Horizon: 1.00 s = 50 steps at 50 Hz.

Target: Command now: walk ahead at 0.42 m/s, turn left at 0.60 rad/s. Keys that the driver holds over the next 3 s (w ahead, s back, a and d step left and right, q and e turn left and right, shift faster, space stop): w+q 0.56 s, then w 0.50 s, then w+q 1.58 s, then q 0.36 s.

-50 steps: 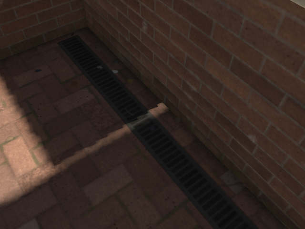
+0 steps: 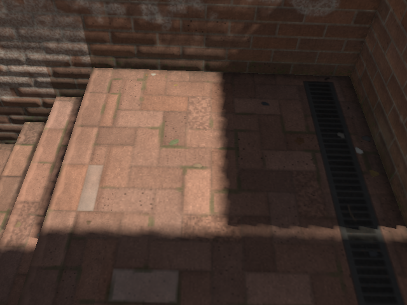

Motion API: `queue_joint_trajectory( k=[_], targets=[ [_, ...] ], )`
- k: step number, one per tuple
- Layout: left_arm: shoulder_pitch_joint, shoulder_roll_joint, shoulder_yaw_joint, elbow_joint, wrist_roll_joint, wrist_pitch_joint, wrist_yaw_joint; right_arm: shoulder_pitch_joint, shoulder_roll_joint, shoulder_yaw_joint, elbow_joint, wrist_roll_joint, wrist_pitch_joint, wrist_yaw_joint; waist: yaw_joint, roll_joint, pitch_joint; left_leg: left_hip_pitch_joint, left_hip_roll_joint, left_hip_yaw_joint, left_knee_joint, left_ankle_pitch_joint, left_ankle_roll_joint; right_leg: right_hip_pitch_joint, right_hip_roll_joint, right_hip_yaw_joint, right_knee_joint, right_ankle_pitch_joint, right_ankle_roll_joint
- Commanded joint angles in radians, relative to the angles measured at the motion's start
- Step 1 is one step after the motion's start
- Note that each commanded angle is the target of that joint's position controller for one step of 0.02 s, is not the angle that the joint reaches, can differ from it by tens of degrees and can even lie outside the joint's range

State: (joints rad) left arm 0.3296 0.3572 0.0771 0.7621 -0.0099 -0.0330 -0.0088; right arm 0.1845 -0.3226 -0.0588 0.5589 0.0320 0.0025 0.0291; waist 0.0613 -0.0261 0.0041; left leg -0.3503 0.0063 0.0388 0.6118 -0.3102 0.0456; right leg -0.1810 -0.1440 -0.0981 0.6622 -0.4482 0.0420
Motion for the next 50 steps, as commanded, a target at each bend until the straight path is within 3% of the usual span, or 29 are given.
queue_joint_trajectory(
  k=[1, 2, 3, 4, 5, 8, 12, 17, 20, 21, 22, 23, 24, 25, 26, 27, 28, 29, 32, 35, 39, 41, 44, 45, 46, 47, 48, 49, 50],
  targets=[
    [-0.202, 0.085, 0.002, -0.195, -0.011, -0.068, -0.007, 0.319, -0.246, -0.076, -0.005, -0.005, -0.038, -0.005, -0.201, 0.244, -0.116, 0.585, 0.364, -0.819, -0.42, -0.337, 0.324, -0.772, 0.119, 0.155, 0.609, -0.116, -0.024],
    [-0.217, 0.118, 0.013, -0.196, -0.035, -0.084, -0.013, 0.276, -0.186, -0.052, 0.0, -0.016, -0.058, -0.002, -0.165, 0.215, -0.026, 0.51, 0.343, -0.729, -0.421, -0.3, 0.294, -0.782, 0.077, 0.169, 0.597, -0.022, -0.056],
    [-0.193, 0.113, 0.013, -0.173, -0.02, -0.09, -0.012, 0.222, -0.142, -0.038, -0.005, -0.018, -0.065, -0.001, -0.129, 0.153, 0.016, 0.435, 0.295, -0.62, -0.403, -0.197, 0.26, -0.735, 0.045, 0.165, 0.545, 0.066, -0.062],
    [-0.184, 0.107, 0.014, -0.159, 0.009, -0.092, -0.012, 0.17, -0.123, -0.029, -0.009, -0.019, -0.062, -0.003, -0.102, 0.128, 0.041, 0.368, 0.249, -0.53, -0.4, -0.073, 0.233, -0.683, 0.03, 0.165, 0.467, 0.133, -0.054],
    [-0.175, 0.105, 0.017, -0.151, 0.021, -0.091, -0.016, 0.138, -0.117, -0.024, -0.014, -0.027, -0.06, -0.01, -0.078, 0.142, 0.046, 0.314, 0.211, -0.465, -0.412, 0.016, 0.214, -0.618, 0.026, 0.164, 0.415, 0.187, -0.045],
    [-0.198, 0.068, 0.009, -0.137, 0.028, -0.082, -0.019, 0.137, -0.133, -0.028, 0.009, -0.028, -0.064, -0.033, -0.067, 0.114, 0.031, 0.271, 0.166, -0.363, -0.42, 0.257, 0.206, -0.562, 0.072, 0.128, 0.289, 0.323, -0.002],
    [-0.36, 0.009, -0.016, -0.175, 0.017, -0.081, -0.025, 0.198, -0.141, -0.034, 0.067, -0.012, -0.061, -0.053, -0.114, 0.123, 0.054, 0.202, 0.113, -0.291, -0.399, 0.328, 0.163, -0.461, 0.134, 0.116, -0.002, 0.509, 0.017],
    [-0.462, 0.026, -0.01, -0.212, 0.002, -0.092, -0.041, 0.258, -0.144, -0.042, 0.129, 0.005, -0.052, -0.063, -0.132, 0.123, 0.068, 0.264, 0.158, -0.384, -0.349, 0.32, 0.139, -0.382, 0.156, 0.159, -0.164, 0.55, -0.021],
    [-0.391, 0.056, 0.008, -0.2, 0.003, -0.097, -0.035, 0.244, -0.147, -0.051, 0.14, -0.001, -0.036, -0.068, -0.093, 0.159, 0.036, 0.327, 0.171, -0.416, -0.253, 0.511, 0.115, -0.276, 0.167, 0.145, -0.181, 0.423, -0.058],
    [-0.295, 0.087, 0.024, -0.178, 0.006, -0.097, -0.029, 0.229, -0.141, -0.048, 0.134, -0.003, -0.03, -0.065, -0.043, 0.166, -0.023, 0.331, 0.138, -0.403, -0.148, 0.668, 0.094, -0.144, 0.182, 0.124, -0.206, 0.406, -0.087],
    [-0.149, 0.121, 0.038, -0.151, 0.01, -0.099, -0.021, 0.191, -0.12, -0.038, 0.115, -0.011, -0.027, -0.063, 0.042, 0.157, -0.151, 0.256, 0.087, -0.377, 0.046, 0.678, 0.063, 0.106, 0.122, 0.164, -0.196, 0.442, -0.135],
    [0.01, 0.18, 0.045, -0.142, 0.023, -0.09, -0.009, 0.215, -0.055, -0.016, 0.088, -0.04, -0.028, -0.061, 0.074, 0.013, -0.333, 0.085, 0.0, -0.317, 0.337, 0.341, 0.032, 0.416, -0.067, 0.356, -0.15, 0.38, -0.188],
    [0.023, 0.182, 0.045, -0.109, 0.028, -0.084, -0.024, 0.39, 0.008, 0.0, 0.082, 0.005, -0.033, -0.059, -0.029, -0.355, -0.452, -0.251, -0.119, -0.274, 0.633, -0.307, -0.02, 0.663, -0.293, 0.855, -0.286, 0.152, -0.331],
    [-0.023, 0.067, 0.022, -0.137, 0.012, -0.083, -0.017, 0.333, -0.116, -0.022, 0.11, 0.018, -0.037, -0.057, -0.003, -0.19, -0.324, -0.345, -0.036, -0.286, 0.703, -0.236, -0.033, 0.56, -0.258, 0.835, -0.352, -0.014, -0.287],
    [-0.074, 0.028, 0.012, -0.138, 0.009, -0.077, -0.006, 0.208, -0.154, -0.035, 0.095, 0.019, -0.036, -0.053, 0.018, -0.098, -0.166, -0.365, 0.001, -0.237, 0.683, -0.137, -0.038, 0.41, -0.214, 0.64, -0.368, 0.033, -0.247],
    [-0.105, 0.029, 0.01, -0.129, 0.016, -0.073, -0.003, 0.158, -0.135, -0.032, 0.087, 0.007, -0.035, -0.055, -0.002, -0.016, -0.082, -0.336, 0.04, -0.203, 0.655, -0.071, -0.042, 0.278, -0.173, 0.523, -0.388, 0.164, -0.229],
    [-0.117, 0.016, 0.009, -0.116, 0.024, -0.07, -0.002, 0.12, -0.116, -0.034, 0.076, -0.008, -0.039, -0.049, -0.018, -0.006, -0.029, -0.32, 0.066, -0.194, 0.614, -0.037, -0.042, 0.185, -0.141, 0.446, -0.408, 0.257, -0.228],
    [-0.117, 0.013, 0.006, -0.105, 0.034, -0.075, -0.001, 0.133, -0.089, -0.031, 0.077, -0.004, -0.038, -0.042, -0.039, -0.036, -0.018, -0.269, 0.085, -0.194, 0.59, -0.014, -0.038, 0.12, -0.117, 0.388, -0.437, 0.3, -0.226],
    [-0.1, 0.011, 0.008, -0.056, 0.022, -0.096, -0.003, 0.128, -0.02, -0.014, 0.08, -0.006, -0.027, -0.041, -0.057, -0.051, 0.016, -0.265, 0.095, -0.173, 0.501, -0.01, -0.045, 0.054, -0.119, 0.305, -0.509, 0.351, -0.266],
    [-0.096, 0.045, 0.017, -0.026, 0.01, -0.095, -0.004, 0.043, -0.01, -0.003, 0.057, -0.019, -0.035, -0.031, -0.053, -0.027, 0.047, -0.313, 0.104, -0.157, 0.341, 0.123, -0.053, 0.063, -0.113, 0.222, -0.54, 0.431, -0.277],
    [-0.062, 0.08, 0.017, 0.004, -0.01, -0.075, -0.004, -0.097, 0.015, 0.015, 0.026, -0.018, -0.062, -0.002, -0.016, -0.019, 0.068, -0.244, 0.084, -0.075, 0.099, 0.314, -0.042, 0.056, -0.072, 0.108, -0.535, 0.51, -0.243],
    [-0.005, 0.103, 0.021, 0.03, -0.018, -0.067, -0.004, -0.16, 0.011, 0.016, 0.005, -0.014, -0.068, 0.007, 0.004, -0.026, 0.072, -0.213, 0.067, -0.056, 0.027, 0.339, -0.033, 0.094, -0.095, 0.103, -0.53, 0.518, -0.232],
    [0.029, 0.126, 0.027, 0.064, -0.039, -0.053, 0.001, -0.193, -0.029, 0.0, -0.021, -0.013, -0.068, 0.009, -0.013, -0.049, 0.085, -0.192, 0.046, -0.051, -0.05, 0.26, 0.002, 0.194, -0.133, 0.1, -0.492, 0.617, -0.199],
    [0.026, 0.132, 0.027, 0.07, -0.041, -0.045, 0.004, -0.167, -0.043, -0.009, -0.02, -0.016, -0.069, 0.008, -0.04, -0.061, 0.062, -0.142, 0.025, -0.031, -0.073, 0.226, 0.017, 0.224, -0.135, 0.091, -0.439, 0.744, -0.188],
    [0.012, 0.137, 0.026, 0.074, -0.04, -0.037, 0.008, -0.078, -0.066, -0.026, 0.003, -0.021, -0.069, 0.005, -0.1, -0.066, 0.001, -0.007, -0.006, 0.001, -0.111, 0.24, 0.041, 0.221, -0.112, 0.054, -0.32, 0.901, -0.166],
    [0.014, 0.117, 0.016, 0.072, -0.032, -0.031, 0.014, 0.077, -0.108, -0.052, 0.054, -0.023, -0.066, -0.002, -0.171, -0.06, -0.095, 0.215, -0.03, 0.016, -0.12, 0.269, 0.067, 0.155, -0.066, 0.016, -0.136, 0.967, -0.139],
    [0.013, 0.071, -0.008, 0.041, 0.003, -0.027, 0.017, 0.263, -0.184, -0.076, 0.092, -0.027, -0.055, -0.015, -0.233, 0.056, -0.245, 0.533, 0.146, -0.194, -0.08, 0.322, 0.124, -0.07, -0.009, -0.018, 0.189, 0.643, -0.1],
    [0.143, -0.057, -0.048, 0.018, 0.016, -0.044, 0.008, 0.28, -0.262, -0.079, 0.1, -0.032, -0.054, -0.015, -0.134, 0.299, -0.362, 0.777, 0.382, -0.705, -0.231, 0.087, 0.293, -0.418, 0.181, 0.072, 0.52, -0.111, -0.052],
    [0.081, 0.046, -0.024, 0.038, -0.008, -0.061, -0.001, 0.275, -0.157, -0.057, 0.095, -0.021, -0.062, -0.011, -0.18, 0.191, -0.349, 0.731, 0.366, -0.753, -0.3, -0.06, 0.28, -0.531, 0.136, 0.209, 0.643, -0.123, -0.065]
  ],
)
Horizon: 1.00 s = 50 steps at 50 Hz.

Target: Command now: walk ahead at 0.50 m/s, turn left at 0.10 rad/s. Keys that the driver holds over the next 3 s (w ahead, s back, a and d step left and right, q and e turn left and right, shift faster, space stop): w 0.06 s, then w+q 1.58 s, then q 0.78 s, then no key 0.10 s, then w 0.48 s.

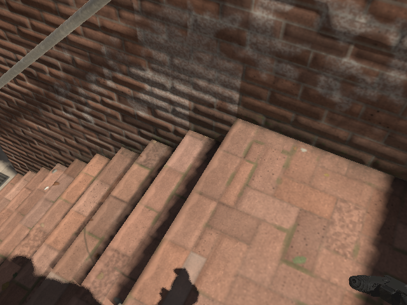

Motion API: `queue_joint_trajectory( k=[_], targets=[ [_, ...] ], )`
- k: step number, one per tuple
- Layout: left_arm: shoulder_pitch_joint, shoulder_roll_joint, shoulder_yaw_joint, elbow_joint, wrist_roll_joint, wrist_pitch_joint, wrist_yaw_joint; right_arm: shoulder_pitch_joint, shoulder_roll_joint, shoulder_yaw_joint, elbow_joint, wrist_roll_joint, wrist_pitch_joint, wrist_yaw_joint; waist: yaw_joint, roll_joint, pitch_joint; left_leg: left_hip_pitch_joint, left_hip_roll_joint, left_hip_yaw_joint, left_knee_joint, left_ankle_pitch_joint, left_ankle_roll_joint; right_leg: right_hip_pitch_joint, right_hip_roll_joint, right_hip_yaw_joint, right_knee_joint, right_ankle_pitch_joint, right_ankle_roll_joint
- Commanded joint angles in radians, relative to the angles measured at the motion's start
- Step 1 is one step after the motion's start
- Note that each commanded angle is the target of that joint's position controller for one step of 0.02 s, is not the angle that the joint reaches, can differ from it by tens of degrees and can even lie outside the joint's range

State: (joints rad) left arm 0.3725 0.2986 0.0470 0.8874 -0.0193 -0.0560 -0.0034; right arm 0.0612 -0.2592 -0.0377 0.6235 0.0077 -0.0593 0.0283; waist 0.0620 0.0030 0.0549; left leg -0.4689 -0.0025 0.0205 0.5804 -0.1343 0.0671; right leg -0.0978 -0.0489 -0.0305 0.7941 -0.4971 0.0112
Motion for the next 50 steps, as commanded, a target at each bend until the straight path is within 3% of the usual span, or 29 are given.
queue_joint_trajectory(
  k=[1, 2, 3, 4, 6, 8, 14, 19, 21, 22, 23, 24, 25, 26, 27, 28, 29, 32, 37, 38, 40, 42, 44, 45, 46, 47, 48, 49, 50],
  targets=[
    [-0.053, 0.145, 0.019, -0.123, -0.023, -0.05, -0.012, 0.326, -0.186, -0.063, 0.026, 0.0, -0.009, -0.007, -0.164, 0.144, -0.24, 0.726, 0.341, -0.581, -0.287, -0.19, 0.221, -0.682, -0.006, 0.122, 0.515, 0.013, -0.054],
    [-0.1, 0.132, 0.016, -0.13, -0.019, -0.056, -0.009, 0.261, -0.159, -0.054, 0.023, 0.0, -0.013, -0.005, -0.131, 0.073, -0.166, 0.594, 0.294, -0.467, -0.306, -0.109, 0.196, -0.654, -0.055, 0.105, 0.462, 0.111, -0.056],
    [-0.112, 0.125, 0.02, -0.13, -0.005, -0.057, -0.005, 0.21, -0.132, -0.046, 0.019, -0.009, -0.017, -0.001, -0.102, 0.069, -0.114, 0.489, 0.252, -0.378, -0.331, -0.019, 0.177, -0.608, -0.081, 0.097, 0.398, 0.173, -0.045],
    [-0.105, 0.123, 0.028, -0.122, -0.011, -0.05, -0.005, 0.167, -0.103, -0.039, 0.013, -0.022, -0.018, 0.002, -0.068, 0.09, -0.1, 0.406, 0.224, -0.344, -0.348, 0.118, 0.164, -0.54, -0.093, 0.101, 0.361, 0.212, -0.039],
    [-0.082, 0.084, 0.023, -0.117, -0.002, -0.032, -0.003, 0.169, -0.111, -0.043, 0.023, -0.012, -0.028, 0.001, -0.037, 0.077, -0.103, 0.342, 0.205, -0.294, -0.378, 0.223, 0.181, -0.486, -0.087, 0.086, 0.301, 0.225, -0.016],
    [-0.137, 0.068, 0.02, -0.136, 0.011, -0.019, 0.003, 0.191, -0.143, -0.054, 0.043, -0.007, -0.035, -0.007, -0.04, 0.056, -0.068, 0.308, 0.198, -0.264, -0.406, 0.241, 0.198, -0.514, -0.078, 0.079, 0.198, 0.28, 0.011],
    [-0.37, 0.053, 0.008, -0.187, 0.007, -0.035, -0.011, 0.282, -0.19, -0.071, 0.094, 0.007, -0.016, -0.033, -0.109, 0.055, -0.012, 0.291, 0.156, -0.215, -0.391, 0.151, 0.147, -0.463, -0.014, 0.076, -0.187, 0.551, 0.038],
    [-0.431, 0.09, 0.012, -0.214, 0.012, -0.05, -0.031, 0.332, -0.191, -0.073, 0.117, 0.018, 0.001, -0.042, -0.124, 0.075, -0.008, 0.364, 0.192, -0.309, -0.307, 0.076, 0.134, -0.379, 0.016, 0.088, -0.299, 0.514, 0.007],
    [-0.344, 0.121, 0.029, -0.193, 0.017, -0.056, -0.034, 0.332, -0.191, -0.077, 0.123, 0.016, 0.008, -0.044, -0.066, 0.097, -0.04, 0.371, 0.178, -0.325, -0.226, 0.142, 0.108, -0.243, 0.039, 0.06, -0.334, 0.457, -0.027],
    [-0.225, 0.162, 0.048, -0.165, 0.021, -0.06, -0.025, 0.313, -0.167, -0.068, 0.107, 0.01, 0.01, -0.046, -0.009, 0.103, -0.111, 0.325, 0.116, -0.301, -0.089, 0.194, 0.076, -0.067, 0.012, 0.074, -0.331, 0.431, -0.057],
    [-0.046, 0.214, 0.062, -0.144, 0.023, -0.056, -0.012, 0.299, -0.111, -0.047, 0.077, -0.006, 0.01, -0.045, 0.069, 0.008, -0.262, 0.194, 0.041, -0.228, 0.214, 0.031, 0.036, 0.189, -0.153, 0.235, -0.307, 0.37, -0.117],
    [0.024, 0.28, 0.078, -0.108, 0.033, -0.041, -0.013, 0.431, -0.018, -0.024, 0.043, 0.026, -0.003, -0.043, 0.001, -0.32, -0.377, -0.153, -0.087, -0.141, 0.56, -0.445, -0.038, 0.463, -0.378, 0.695, -0.426, 0.14, -0.278],
    [-0.007, 0.176, 0.052, -0.12, 0.019, -0.035, -0.015, 0.382, -0.121, -0.043, 0.051, 0.047, -0.001, -0.044, 0.029, -0.214, -0.307, -0.259, -0.021, -0.207, 0.667, -0.46, -0.039, 0.408, -0.375, 0.762, -0.513, -0.094, -0.253],
    [-0.051, 0.12, 0.035, -0.131, 0.016, -0.037, -0.012, 0.286, -0.16, -0.052, 0.029, 0.042, 0.006, -0.04, 0.038, -0.132, -0.188, -0.298, 0.008, -0.185, 0.706, -0.377, -0.038, 0.306, -0.349, 0.633, -0.536, -0.083, -0.21],
    [-0.109, 0.107, 0.029, -0.134, 0.022, -0.04, -0.013, 0.257, -0.151, -0.052, 0.02, 0.033, 0.013, -0.042, 0.01, -0.076, -0.119, -0.258, 0.045, -0.163, 0.684, -0.294, -0.04, 0.191, -0.309, 0.506, -0.548, 0.066, -0.186],
    [-0.147, 0.088, 0.025, -0.129, 0.02, -0.045, -0.014, 0.236, -0.136, -0.054, 0.009, 0.019, 0.019, -0.04, -0.012, -0.081, -0.065, -0.234, 0.07, -0.166, 0.63, -0.235, -0.042, 0.104, -0.27, 0.402, -0.561, 0.205, -0.181],
    [-0.149, 0.085, 0.023, -0.121, 0.031, -0.046, -0.016, 0.241, -0.125, -0.056, 0.009, 0.017, 0.025, -0.037, -0.025, -0.091, -0.06, -0.174, 0.087, -0.171, 0.598, -0.201, -0.047, 0.057, -0.24, 0.319, -0.577, 0.309, -0.166],
    [-0.147, 0.1, 0.027, -0.1, 0.026, -0.051, -0.019, 0.191, -0.085, -0.053, -0.037, 0.023, 0.045, -0.031, -0.036, -0.093, -0.023, -0.167, 0.085, -0.132, 0.502, -0.163, -0.057, 0.006, -0.224, 0.18, -0.616, 0.492, -0.18],
    [-0.125, 0.163, 0.043, -0.075, 0.032, -0.049, 0.004, 0.084, -0.054, -0.043, -0.113, -0.001, 0.052, -0.012, -0.029, -0.115, -0.034, -0.078, 0.057, -0.051, 0.264, 0.117, -0.053, -0.043, -0.17, -0.026, -0.584, 0.655, -0.163],
    [-0.119, 0.159, 0.041, -0.085, 0.058, -0.04, 0.012, 0.082, -0.078, -0.057, -0.103, -0.007, 0.036, -0.003, -0.039, -0.08, -0.076, 0.033, 0.009, 0.014, 0.357, 0.229, -0.066, -0.086, -0.153, -0.069, -0.537, 0.71, -0.166],
    [-0.124, 0.148, 0.037, -0.108, 0.036, -0.024, 0.023, 0.093, -0.09, -0.065, -0.11, 0.005, 0.033, 0.002, -0.051, -0.091, -0.069, 0.066, -0.016, 0.038, 0.365, 0.151, -0.051, -0.092, -0.162, -0.097, -0.467, 0.785, -0.162],
    [-0.131, 0.178, 0.049, -0.128, 0.011, -0.011, 0.032, 0.13, -0.108, -0.079, -0.123, 0.002, 0.038, 0.006, -0.103, -0.137, -0.066, 0.187, -0.061, 0.067, 0.304, 0.026, -0.009, -0.116, -0.159, -0.135, -0.321, 1.044, -0.138],
    [-0.146, 0.21, 0.058, -0.135, -0.017, 0.003, 0.047, 0.331, -0.148, -0.105, -0.102, -0.001, 0.053, 0.014, -0.243, -0.153, -0.116, 0.392, -0.062, 0.006, 0.055, -0.142, 0.063, -0.156, -0.197, -0.104, -0.02, 1.132, -0.118],
    [-0.148, 0.181, 0.051, -0.137, -0.002, 0.005, 0.051, 0.445, -0.187, -0.123, -0.061, 0.008, 0.051, 0.001, -0.304, -0.017, -0.128, 0.557, -0.006, -0.108, -0.121, 0.047, 0.103, -0.288, -0.126, -0.116, 0.323, 0.755, -0.069],
    [-0.032, 0.039, 0.015, -0.167, 0.06, -0.016, 0.039, 0.324, -0.289, -0.11, -0.094, 0.003, 0.043, -0.011, -0.107, 0.37, -0.103, 0.65, 0.2, -0.475, -0.035, 0.596, 0.201, -0.6, 0.025, -0.088, 0.706, -0.123, -0.035],
    [0.027, 0.109, 0.021, -0.208, 0.039, -0.064, 0.012, 0.328, -0.285, -0.093, -0.15, -0.015, 0.011, -0.005, -0.105, 0.285, -0.323, 0.712, 0.353, -0.863, -0.161, 0.52, 0.375, -0.721, 0.049, 0.156, 0.778, -0.106, -0.036],
    [-0.098, 0.19, 0.039, -0.222, -0.007, -0.076, 0.014, 0.332, -0.228, -0.091, -0.121, -0.019, -0.008, 0.007, -0.133, 0.09, -0.208, 0.609, 0.343, -0.832, -0.249, 0.281, 0.367, -0.783, 0.029, 0.17, 0.745, 0.006, -0.034],
    [-0.14, 0.201, 0.046, -0.23, -0.008, -0.062, 0.026, 0.268, -0.209, -0.081, -0.105, -0.007, -0.02, 0.009, -0.074, 0.01, -0.061, 0.469, 0.302, -0.72, -0.273, 0.22, 0.31, -0.782, 0.0, 0.157, 0.658, 0.09, -0.028],
    [-0.126, 0.197, 0.047, -0.214, 0.009, -0.037, 0.041, 0.204, -0.174, -0.065, -0.112, 0.006, -0.023, 0.005, -0.041, -0.003, -0.04, 0.386, 0.246, -0.602, -0.271, 0.253, 0.266, -0.726, -0.039, 0.16, 0.582, 0.154, -0.008]
  ],
)
Over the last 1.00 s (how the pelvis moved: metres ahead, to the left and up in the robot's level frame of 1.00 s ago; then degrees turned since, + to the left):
0.50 0.17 0.00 26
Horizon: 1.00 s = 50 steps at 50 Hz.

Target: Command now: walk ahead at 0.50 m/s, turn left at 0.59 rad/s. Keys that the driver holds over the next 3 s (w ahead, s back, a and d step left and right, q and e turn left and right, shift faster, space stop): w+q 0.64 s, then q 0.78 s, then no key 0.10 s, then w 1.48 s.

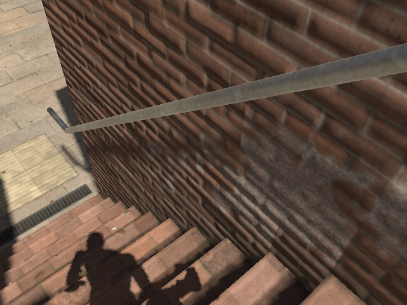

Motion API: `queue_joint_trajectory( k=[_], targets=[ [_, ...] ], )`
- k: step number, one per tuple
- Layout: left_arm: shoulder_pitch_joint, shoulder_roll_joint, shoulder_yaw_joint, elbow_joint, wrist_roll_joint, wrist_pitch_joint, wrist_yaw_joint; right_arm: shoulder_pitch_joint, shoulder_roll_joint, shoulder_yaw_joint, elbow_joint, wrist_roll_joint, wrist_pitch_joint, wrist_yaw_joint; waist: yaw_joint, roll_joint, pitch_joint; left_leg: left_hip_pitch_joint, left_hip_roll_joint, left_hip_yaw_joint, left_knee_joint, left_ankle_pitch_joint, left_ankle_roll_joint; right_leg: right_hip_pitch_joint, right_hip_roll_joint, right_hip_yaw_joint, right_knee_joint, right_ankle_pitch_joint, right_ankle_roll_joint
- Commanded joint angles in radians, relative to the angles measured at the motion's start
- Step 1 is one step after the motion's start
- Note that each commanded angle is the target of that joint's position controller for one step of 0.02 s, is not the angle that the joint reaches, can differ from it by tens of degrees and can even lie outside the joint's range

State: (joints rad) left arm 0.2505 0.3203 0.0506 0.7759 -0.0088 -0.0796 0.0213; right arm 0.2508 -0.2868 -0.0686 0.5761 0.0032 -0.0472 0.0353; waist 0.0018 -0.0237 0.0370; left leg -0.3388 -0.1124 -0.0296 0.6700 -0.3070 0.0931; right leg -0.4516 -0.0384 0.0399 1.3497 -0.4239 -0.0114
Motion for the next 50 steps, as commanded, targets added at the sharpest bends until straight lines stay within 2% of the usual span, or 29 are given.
queue_joint_trajectory(
  k=[1, 4, 7, 9, 12, 13, 16, 18, 19, 20, 21, 23, 25, 27, 28, 30, 31, 35, 37, 39, 40, 41, 42, 43, 45, 46, 47, 48, 50],
  targets=[
    [0.017, 0.175, 0.043, -0.104, 0.005, 0.002, 0.022, -0.016, -0.14, -0.026, -0.068, 0.014, -0.029, -0.01, 0.041, 0.071, -0.005, 0.17, 0.313, -0.485, -0.363, 0.475, 0.226, -0.307, -0.06, 0.088, -0.039, 0.116, 0.034],
    [0.006, 0.138, 0.033, -0.11, 0.024, 0.021, 0.022, -0.014, -0.127, -0.017, -0.049, -0.003, -0.019, -0.038, 0.058, 0.093, -0.014, 0.113, 0.224, -0.38, -0.37, 0.588, 0.183, -0.229, -0.055, 0.055, -0.229, 0.243, 0.061],
    [-0.115, 0.063, 0.001, -0.134, 0.05, 0.013, -0.001, 0.037, -0.157, -0.025, -0.025, 0.008, 0.007, -0.06, -0.003, 0.064, -0.054, 0.087, 0.156, -0.265, -0.314, 0.689, 0.112, -0.122, -0.026, 0.011, -0.567, 0.417, 0.039],
    [-0.134, 0.034, -0.017, -0.136, 0.032, 0.01, -0.023, 0.067, -0.174, -0.03, -0.002, 0.004, 0.036, -0.066, -0.023, 0.114, -0.117, 0.112, 0.165, -0.294, -0.275, 0.636, 0.106, -0.057, -0.004, 0.012, -0.612, 0.498, 0.031],
    [-0.183, 0.045, -0.027, -0.17, 0.017, 0.013, -0.03, 0.057, -0.158, -0.024, -0.024, 0.005, 0.079, -0.053, -0.051, 0.136, -0.088, 0.082, 0.16, -0.371, -0.24, 0.443, 0.126, 0.005, 0.031, 0.002, -0.687, 0.428, 0.038],
    [-0.097, 0.096, -0.012, -0.155, 0.025, -0.001, -0.041, -0.002, -0.17, -0.028, -0.042, -0.019, 0.085, -0.057, -0.002, 0.163, -0.125, 0.078, 0.19, -0.427, -0.203, 0.441, 0.132, 0.09, 0.01, 0.066, -0.621, 0.52, 0.013],
    [-0.007, 0.146, 0.014, -0.152, 0.036, -0.026, -0.044, -0.052, -0.142, -0.014, -0.075, 0.008, 0.085, -0.054, 0.061, 0.188, -0.121, 0.142, 0.18, -0.462, -0.07, 0.556, 0.102, 0.204, 0.019, 0.053, -0.734, 0.283, -0.019],
    [0.09, 0.212, 0.046, -0.128, 0.041, -0.02, -0.046, 0.071, -0.105, -0.009, -0.063, 0.044, 0.071, -0.05, 0.04, -0.056, -0.201, -0.004, 0.036, -0.331, 0.307, 0.291, -0.001, 0.445, -0.118, 0.216, -0.839, 0.386, -0.108],
    [0.125, 0.236, 0.054, -0.106, 0.02, -0.005, -0.049, 0.129, -0.052, 0.003, -0.067, 0.053, 0.062, -0.053, 0.008, -0.3, -0.182, -0.275, -0.07, -0.23, 0.552, -0.248, -0.049, 0.524, -0.282, 0.518, -0.946, 0.34, -0.243],
    [0.112, 0.201, 0.052, -0.108, -0.01, 0.004, -0.052, 0.073, -0.101, -0.006, -0.086, 0.051, 0.054, -0.06, 0.008, -0.305, -0.081, -0.475, -0.008, -0.193, 0.647, -0.329, -0.062, 0.476, -0.376, 0.654, -1.013, 0.192, -0.279],
    [0.102, 0.145, 0.039, -0.119, -0.016, 0.003, -0.051, -0.022, -0.148, -0.021, -0.097, 0.045, 0.062, -0.067, 0.039, -0.169, -0.013, -0.497, 0.041, -0.188, 0.678, -0.268, -0.076, 0.39, -0.366, 0.593, -1.007, 0.17, -0.271],
    [0.069, 0.136, 0.036, -0.115, 0.008, 0.005, -0.05, -0.086, -0.152, -0.025, -0.116, 0.022, 0.085, -0.063, 0.024, -0.018, -0.004, -0.431, 0.113, -0.154, 0.588, -0.154, -0.066, 0.254, -0.321, 0.419, -0.981, 0.057, -0.233],
    [0.048, 0.165, 0.036, -0.092, 0.025, 0.001, -0.031, -0.039, -0.125, -0.017, -0.095, -0.01, 0.101, -0.047, 0.014, -0.057, -0.067, -0.307, 0.12, -0.111, 0.636, 0.021, -0.051, 0.188, -0.317, 0.318, -0.94, 0.173, -0.211],
    [0.071, 0.174, 0.033, -0.069, 0.02, -0.001, -0.03, -0.036, -0.158, -0.037, -0.082, -0.006, 0.119, -0.044, 0.0, -0.024, -0.047, -0.312, 0.094, -0.111, 0.574, 0.214, -0.049, 0.139, -0.253, 0.184, -0.868, 0.153, -0.17],
    [0.087, 0.188, 0.033, -0.064, 0.025, -0.002, -0.025, -0.052, -0.132, -0.03, -0.087, -0.007, 0.125, -0.047, 0.013, -0.083, -0.049, -0.312, 0.083, -0.088, 0.574, 0.265, -0.049, 0.139, -0.269, 0.158, -0.873, 0.131, -0.167],
    [0.082, 0.112, 0.014, -0.08, 0.016, -0.01, 0.009, -0.105, -0.135, -0.037, -0.094, 0.007, 0.128, -0.04, 0.039, -0.157, -0.013, -0.431, 0.106, -0.191, 0.517, 0.39, -0.047, 0.176, -0.292, 0.142, -0.733, -0.008, -0.111],
    [0.101, 0.1, 0.008, -0.082, 0.017, -0.006, 0.025, -0.11, -0.128, -0.034, -0.092, 0.003, 0.131, -0.025, 0.037, -0.112, 0.018, -0.389, 0.083, -0.167, 0.367, 0.533, -0.039, 0.075, -0.256, 0.072, -0.682, -0.102, -0.082],
    [0.132, 0.133, 0.019, -0.095, 0.029, 0.03, 0.055, -0.13, -0.048, -0.009, -0.06, 0.045, 0.12, 0.025, 0.078, -0.116, 0.032, -0.121, 0.062, 0.002, 0.042, 0.727, -0.093, -0.133, -0.242, -0.079, -0.516, -0.162, -0.02],
    [0.069, 0.158, 0.033, -0.107, 0.024, 0.027, 0.052, -0.017, -0.093, -0.044, 0.009, 0.052, 0.119, 0.02, 0.022, -0.159, -0.017, -0.001, 0.09, 0.001, 0.128, 0.808, -0.086, -0.196, -0.292, -0.069, -0.366, -0.19, 0.007],
    [0.048, 0.08, 0.019, -0.1, -0.021, 0.051, 0.032, 0.142, -0.14, -0.078, 0.09, 0.04, 0.124, -0.002, -0.048, -0.049, -0.021, 0.147, 0.08, 0.085, -0.145, 0.824, -0.067, -0.151, -0.231, -0.185, -0.109, 0.005, 0.053],
    [0.024, 0.114, 0.028, -0.058, -0.022, 0.056, 0.036, 0.299, -0.148, -0.095, 0.149, 0.011, 0.109, -0.009, -0.17, -0.036, -0.08, 0.39, 0.062, 0.129, -0.226, 0.855, -0.044, -0.165, -0.208, -0.213, 0.094, 0.226, 0.058],
    [-0.004, 0.107, 0.039, -0.037, -0.006, 0.057, 0.059, 0.454, -0.158, -0.086, 0.209, -0.001, 0.087, -0.008, -0.272, 0.116, -0.065, 0.55, 0.174, -0.08, -0.347, 0.838, 0.046, -0.317, -0.1, -0.196, 0.617, -0.262, 0.109],
    [0.123, 0.004, 0.018, -0.099, 0.01, 0.047, 0.057, 0.337, -0.281, -0.056, 0.174, -0.037, 0.051, 0.008, -0.076, 0.372, -0.067, 0.59, 0.278, -0.222, -0.063, 1.655, 0.026, -0.592, -0.038, -0.101, 0.92, -0.501, 0.124],
    [0.151, 0.025, 0.017, -0.139, -0.01, 0.032, 0.05, 0.278, -0.325, -0.07, 0.154, -0.02, 0.047, 0.014, -0.03, 0.471, -0.192, 0.617, 0.345, -0.371, 0.004, 1.842, 0.083, -0.68, -0.022, -0.007, 1.001, -0.443, 0.14],
    [0.053, 0.083, 0.021, -0.158, -0.039, 0.04, 0.062, 0.183, -0.253, -0.047, 0.136, -0.005, 0.062, 0.008, -0.018, 0.117, -0.206, 0.424, 0.365, -0.423, -0.032, 1.277, 0.134, -0.69, -0.067, 0.032, 0.839, -0.215, 0.08],
    [0.003, 0.037, 0.009, -0.194, -0.042, 0.055, 0.072, 0.116, -0.282, -0.052, 0.135, 0.006, 0.064, -0.002, 0.029, 0.119, -0.227, 0.365, 0.449, -0.602, -0.048, 1.146, 0.202, -0.737, -0.067, 0.073, 0.813, -0.166, 0.073],
    [-0.042, 0.026, 0.002, -0.202, -0.043, 0.067, 0.081, 0.124, -0.247, -0.028, 0.157, 0.0, 0.062, -0.028, 0.022, 0.089, -0.21, 0.298, 0.537, -0.781, -0.14, 0.763, 0.248, -0.801, -0.058, 0.172, 0.763, -0.086, 0.08],
    [-0.058, 0.099, 0.029, -0.178, -0.036, 0.083, 0.086, 0.103, -0.131, 0.008, 0.141, -0.011, 0.058, -0.032, 0.026, -0.011, -0.142, 0.196, 0.434, -0.676, -0.124, 0.607, 0.191, -0.73, -0.045, 0.178, 0.581, 0.05, 0.063],
    [-0.101, 0.03, 0.013, -0.221, 0.027, 0.12, 0.092, 0.054, -0.124, 0.027, 0.127, -0.01, 0.066, -0.082, 0.048, 0.087, -0.057, 0.117, 0.338, -0.559, -0.066, 0.671, 0.121, -0.762, 0.022, 0.13, 0.41, 0.216, 0.106]
  ],
)
Over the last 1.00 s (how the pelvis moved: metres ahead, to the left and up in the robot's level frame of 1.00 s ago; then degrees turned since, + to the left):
0.50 0.06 0.00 26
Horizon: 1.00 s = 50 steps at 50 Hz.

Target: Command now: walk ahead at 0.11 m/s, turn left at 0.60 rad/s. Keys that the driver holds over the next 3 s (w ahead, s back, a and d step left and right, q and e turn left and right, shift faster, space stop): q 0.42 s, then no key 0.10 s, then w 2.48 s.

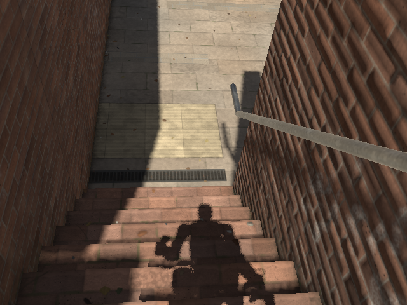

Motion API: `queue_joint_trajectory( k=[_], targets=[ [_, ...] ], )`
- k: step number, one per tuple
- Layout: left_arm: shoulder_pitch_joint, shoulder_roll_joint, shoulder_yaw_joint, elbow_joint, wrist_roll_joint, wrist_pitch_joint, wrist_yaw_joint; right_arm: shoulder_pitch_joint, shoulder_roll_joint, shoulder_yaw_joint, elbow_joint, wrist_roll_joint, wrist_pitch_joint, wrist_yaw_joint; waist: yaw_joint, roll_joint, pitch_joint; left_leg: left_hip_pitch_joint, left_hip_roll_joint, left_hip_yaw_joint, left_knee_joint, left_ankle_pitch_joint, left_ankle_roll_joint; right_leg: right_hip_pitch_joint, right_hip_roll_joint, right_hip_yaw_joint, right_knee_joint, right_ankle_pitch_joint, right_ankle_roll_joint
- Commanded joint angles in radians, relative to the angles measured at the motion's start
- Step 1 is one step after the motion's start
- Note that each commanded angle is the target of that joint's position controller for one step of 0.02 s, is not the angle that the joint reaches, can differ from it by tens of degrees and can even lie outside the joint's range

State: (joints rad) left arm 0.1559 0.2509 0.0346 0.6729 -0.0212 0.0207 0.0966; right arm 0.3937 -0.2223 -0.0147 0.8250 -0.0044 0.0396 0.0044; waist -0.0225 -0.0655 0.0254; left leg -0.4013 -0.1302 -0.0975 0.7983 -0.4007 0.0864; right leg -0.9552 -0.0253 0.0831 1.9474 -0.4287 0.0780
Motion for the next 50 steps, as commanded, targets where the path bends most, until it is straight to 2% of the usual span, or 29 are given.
queue_joint_trajectory(
  k=[1, 3, 7, 9, 13, 18, 20, 21, 22, 23, 26, 29, 31, 32, 33, 34, 35, 36, 37, 38, 39, 40, 41, 43, 44, 46, 48, 49, 50],
  targets=[
    [-0.036, 0.059, 0.018, -0.136, 0.051, 0.032, 0.014, -0.069, -0.158, -0.013, -0.119, -0.004, -0.008, -0.078, 0.067, 0.13, -0.064, 0.164, 0.319, -0.468, -0.157, 0.812, 0.118, -0.218, 0.019, 0.068, -0.244, 0.305, 0.033],
    [-0.049, -0.01, -0.005, -0.166, 0.051, 0.041, -0.012, -0.046, -0.116, 0.011, -0.115, -0.003, 0.01, -0.103, 0.064, 0.139, -0.122, 0.217, 0.269, -0.43, -0.1, 0.92, 0.079, -0.168, 0.036, 0.046, -0.32, 0.393, 0.042],
    [-0.111, -0.043, -0.013, -0.203, 0.044, 0.043, -0.039, -0.029, -0.125, 0.018, -0.14, -0.006, 0.036, -0.118, 0.032, 0.153, -0.131, 0.276, 0.217, -0.463, -0.073, 0.953, 0.045, -0.162, 0.068, 0.011, -0.252, 0.402, 0.032],
    [-0.092, 0.026, 0.024, -0.185, 0.047, 0.039, -0.04, -0.006, -0.117, 0.01, -0.142, 0.005, 0.021, -0.113, 0.045, 0.16, -0.061, 0.268, 0.173, -0.461, -0.032, 0.817, 0.087, -0.188, 0.073, 0.056, -0.342, 0.394, 0.029],
    [-0.128, 0.061, 0.053, -0.192, 0.035, 0.026, -0.036, -0.068, -0.146, -0.018, -0.2, 0.019, -0.004, -0.105, 0.048, 0.174, -0.04, 0.201, 0.182, -0.524, -0.01, 0.83, 0.144, -0.08, 0.094, 0.079, -0.418, 0.397, 0.049],
    [-0.156, 0.057, 0.058, -0.169, 0.019, 0.024, -0.054, 0.008, -0.156, -0.031, -0.177, 0.024, -0.03, -0.101, -0.005, 0.181, -0.056, 0.378, 0.199, -0.65, 0.049, 0.791, 0.207, -0.197, 0.1, 0.155, -0.518, 0.33, 0.046],
    [-0.179, 0.04, 0.053, -0.153, 0.031, 0.002, -0.074, 0.015, -0.152, -0.032, -0.168, 0.031, -0.018, -0.112, -0.02, 0.172, -0.066, 0.355, 0.183, -0.662, 0.057, 0.678, 0.197, -0.168, 0.1, 0.156, -0.573, 0.33, 0.029],
    [-0.168, 0.05, 0.057, -0.146, 0.028, -0.005, -0.079, -0.003, -0.157, -0.032, -0.178, 0.029, -0.016, -0.111, -0.012, 0.171, -0.058, 0.313, 0.18, -0.678, 0.057, 0.648, 0.204, -0.128, 0.104, 0.151, -0.581, 0.346, 0.026],
    [-0.125, 0.08, 0.06, -0.136, 0.061, -0.011, -0.079, -0.089, -0.17, -0.034, -0.2, 0.028, -0.004, -0.123, 0.028, 0.197, -0.029, 0.171, 0.126, -0.607, 0.064, 0.557, 0.198, -0.025, 0.119, 0.111, -0.688, 0.466, 0.011],
    [-0.099, 0.092, 0.064, -0.11, 0.064, -0.02, -0.083, -0.123, -0.156, -0.03, -0.211, 0.026, -0.002, -0.124, 0.034, 0.204, -0.039, 0.081, 0.116, -0.612, 0.054, 0.497, 0.194, 0.113, 0.116, 0.099, -0.713, 0.545, 0.006],
    [0.012, 0.078, 0.049, -0.079, 0.039, -0.014, -0.118, -0.188, -0.101, -0.015, -0.216, 0.052, 0.013, -0.113, 0.069, 0.206, 0.017, -0.222, 0.025, -0.448, 0.036, -0.006, 0.115, 0.58, 0.061, 0.066, -1.233, 0.811, -0.038],
    [0.141, 0.131, 0.072, -0.033, 0.002, 0.007, -0.139, -0.156, -0.085, -0.012, -0.187, 0.016, 0.011, -0.076, 0.063, 0.247, 0.0, -0.245, 0.036, -0.436, 0.168, -0.048, 0.098, 0.817, -0.084, 0.071, -1.445, 0.825, -0.081],
    [0.281, 0.103, 0.078, 0.014, 0.011, 0.013, -0.139, -0.124, -0.063, -0.003, -0.17, 0.017, 0.0, -0.056, 0.105, 0.197, -0.03, -0.273, -0.022, -0.384, 0.316, 0.075, 0.06, 1.017, -0.081, -0.025, -1.575, 0.808, -0.095],
    [0.402, 0.059, 0.064, 0.063, 0.024, 0.006, -0.129, -0.081, -0.032, 0.0, -0.157, 0.043, -0.011, -0.053, 0.137, 0.094, -0.023, -0.321, -0.069, -0.293, 0.576, -0.054, -0.009, 1.084, -0.113, -0.017, -1.684, 0.741, -0.119],
    [0.605, -0.003, 0.045, 0.139, 0.045, -0.002, -0.135, -0.14, 0.007, 0.008, -0.158, 0.031, -0.009, -0.037, 0.24, -0.033, -0.056, -0.436, -0.1, -0.105, 0.814, -0.278, -0.071, 1.196, -0.044, -0.129, -1.535, 0.689, -0.082],
    [0.738, -0.057, 0.02, 0.211, 0.047, -0.002, -0.154, -0.069, 0.057, -0.007, -0.137, 0.071, -0.013, -0.016, 0.252, -0.221, -0.072, -0.637, -0.171, -0.057, 1.246, -0.606, -0.138, 1.239, -0.089, -0.006, -1.324, 0.634, -0.119],
    [0.612, 0.082, 0.041, 0.233, -0.003, -0.004, -0.168, 0.002, 0.101, 0.016, -0.22, 0.103, -0.012, -0.022, 0.041, -0.465, -0.01, -0.683, -0.038, 0.014, 1.14, -0.556, -0.139, 1.005, -0.212, 0.451, -1.569, -0.092, -0.238],
    [0.699, 0.003, 0.035, 0.23, 0.001, 0.01, -0.16, -0.216, -0.022, -0.003, -0.194, 0.067, 0.005, -0.034, 0.266, -0.324, 0.096, -0.599, 0.015, 0.095, 1.194, -0.535, -0.144, 0.815, -0.107, 0.284, -1.617, -0.429, -0.237],
    [0.813, -0.059, 0.007, 0.261, 0.02, 0.031, -0.152, -0.23, 0.005, -0.028, -0.162, 0.052, 0.007, -0.024, 0.294, -0.135, 0.007, -0.598, -0.025, 0.19, 1.449, -0.656, -0.131, 0.908, 0.008, -0.013, -1.398, -0.391, -0.18],
    [0.646, 0.036, 0.006, 0.212, 0.027, 0.031, -0.134, -0.243, 0.088, 0.0, -0.232, 0.066, 0.009, -0.019, 0.208, -0.216, 0.049, -0.536, -0.019, 0.269, 1.614, -0.473, -0.145, 0.626, -0.08, 0.311, -1.65, -0.596, -0.243],
    [0.336, 0.326, 0.073, 0.158, 0.004, 0.021, -0.089, -0.234, 0.143, 0.046, -0.334, 0.104, -0.014, -0.021, 0.009, -0.491, 0.241, -0.488, 0.064, 0.152, 1.447, -0.35, -0.1, 0.243, -0.246, 0.931, -2.026, -0.944, -0.363],
    [0.254, 0.273, 0.058, 0.145, -0.005, -0.012, -0.057, -0.365, 0.035, 0.039, -0.365, 0.098, -0.026, -0.041, 0.025, -0.398, 0.332, -0.493, 0.126, -0.013, 1.431, -0.287, -0.096, 0.169, -0.304, 0.972, -1.99, -0.796, -0.346],
    [0.271, 0.175, 0.026, 0.16, -0.007, -0.012, -0.047, -0.366, 0.02, 0.034, -0.363, 0.072, -0.015, -0.052, 0.033, -0.281, 0.288, -0.47, 0.11, -0.013, 1.415, -0.343, -0.095, 0.215, -0.269, 0.858, -1.928, -0.67, -0.322],
    [0.34, 0.244, 0.054, 0.153, -0.028, -0.006, -0.038, -0.215, 0.012, 0.024, -0.331, 0.004, -0.002, -0.058, 0.017, -0.084, 0.167, -0.38, 0.099, -0.011, 1.307, -0.47, -0.075, 0.331, -0.224, 0.736, -1.796, -0.545, -0.327],
    [0.377, 0.185, 0.04, 0.161, -0.024, -0.006, -0.031, -0.203, 0.043, 0.029, -0.318, 0.016, -0.003, -0.049, 0.02, -0.013, 0.121, -0.31, 0.105, 0.006, 1.225, -0.434, -0.068, 0.366, -0.207, 0.641, -1.751, -0.447, -0.335],
    [0.413, 0.13, 0.035, 0.171, -0.02, 0.009, -0.03, -0.141, 0.101, 0.046, -0.301, 0.026, -0.01, -0.031, -0.008, -0.005, 0.057, -0.069, 0.072, 0.154, 1.047, -0.491, -0.079, 0.314, -0.104, 0.458, -1.728, -0.346, -0.327],
    [0.297, 0.106, 0.047, 0.131, -0.03, 0.007, -0.035, 0.039, 0.129, 0.052, -0.26, 0.012, -0.007, -0.02, -0.147, -0.024, 0.056, 0.247, 0.031, 0.266, 0.653, -0.57, -0.048, 0.172, 0.031, 0.25, -1.606, -0.039, -0.263],
    [0.248, 0.023, 0.034, 0.087, -0.042, -0.005, -0.038, 0.152, 0.032, 0.019, -0.203, 0.021, -0.022, -0.029, -0.157, 0.322, 0.173, 0.171, 0.11, -0.057, 0.306, -0.702, 0.075, 0.032, 0.155, 0.122, -1.264, 0.006, -0.235],
    [0.157, 0.024, 0.036, 0.028, -0.028, -0.031, -0.059, 0.194, -0.057, -0.015, -0.176, 0.031, -0.063, -0.038, -0.149, 0.529, 0.244, 0.088, 0.284, -0.648, -0.006, -0.682, 0.245, -0.136, 0.138, 0.164, -1.11, -0.077, -0.246]
  ],
)
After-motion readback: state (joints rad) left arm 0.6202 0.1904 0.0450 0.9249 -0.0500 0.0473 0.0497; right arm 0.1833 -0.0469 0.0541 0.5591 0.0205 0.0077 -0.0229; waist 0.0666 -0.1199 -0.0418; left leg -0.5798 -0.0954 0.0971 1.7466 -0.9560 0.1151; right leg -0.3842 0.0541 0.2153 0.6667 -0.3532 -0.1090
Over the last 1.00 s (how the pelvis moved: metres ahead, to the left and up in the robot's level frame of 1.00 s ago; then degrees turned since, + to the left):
0.26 0.11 -0.22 37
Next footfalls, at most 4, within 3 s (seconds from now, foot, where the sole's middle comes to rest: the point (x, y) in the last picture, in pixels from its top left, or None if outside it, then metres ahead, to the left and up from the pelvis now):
0.74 right None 0.32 -0.23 -0.94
0.96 left None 0.10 -0.09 -0.74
1.30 right None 0.30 -0.24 -0.95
1.74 left None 0.50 0.10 -1.16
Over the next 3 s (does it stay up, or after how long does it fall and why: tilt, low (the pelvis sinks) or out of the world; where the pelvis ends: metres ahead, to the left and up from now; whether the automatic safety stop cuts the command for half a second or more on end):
stays up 1.03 0.04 -0.86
